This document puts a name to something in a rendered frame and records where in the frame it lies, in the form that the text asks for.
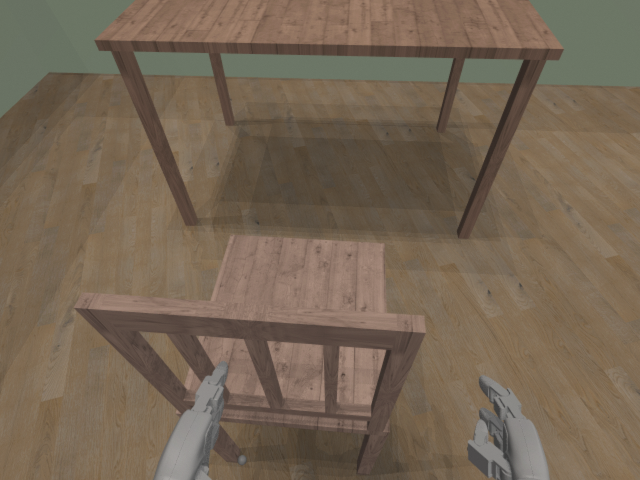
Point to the robot right hand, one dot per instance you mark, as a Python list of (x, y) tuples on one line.
[(517, 451)]

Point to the table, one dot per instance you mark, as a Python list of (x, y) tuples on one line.
[(459, 29)]

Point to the robot left hand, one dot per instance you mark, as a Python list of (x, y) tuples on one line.
[(195, 433)]

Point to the chair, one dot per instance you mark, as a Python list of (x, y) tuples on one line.
[(303, 327)]

